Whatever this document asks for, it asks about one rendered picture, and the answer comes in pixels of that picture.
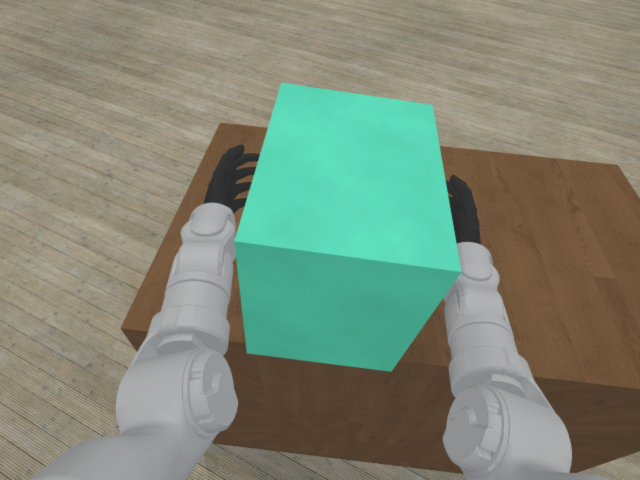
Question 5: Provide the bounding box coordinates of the robot left hand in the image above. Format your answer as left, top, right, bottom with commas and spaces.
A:
203, 144, 260, 214

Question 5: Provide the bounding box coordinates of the pedestal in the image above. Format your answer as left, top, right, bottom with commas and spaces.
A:
120, 123, 640, 474

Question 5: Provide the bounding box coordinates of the left robot forearm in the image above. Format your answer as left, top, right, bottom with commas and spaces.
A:
116, 203, 236, 427

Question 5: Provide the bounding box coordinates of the robot right hand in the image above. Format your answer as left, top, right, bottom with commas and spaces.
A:
446, 175, 481, 245

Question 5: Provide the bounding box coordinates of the left robot upper arm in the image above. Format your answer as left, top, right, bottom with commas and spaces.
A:
29, 347, 238, 480

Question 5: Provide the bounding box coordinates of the carton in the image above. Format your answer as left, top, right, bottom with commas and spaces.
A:
234, 83, 462, 372

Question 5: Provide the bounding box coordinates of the right robot upper arm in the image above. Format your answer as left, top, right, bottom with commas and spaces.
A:
443, 384, 610, 480

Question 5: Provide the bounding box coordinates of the right robot forearm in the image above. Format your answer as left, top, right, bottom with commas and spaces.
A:
443, 242, 572, 463

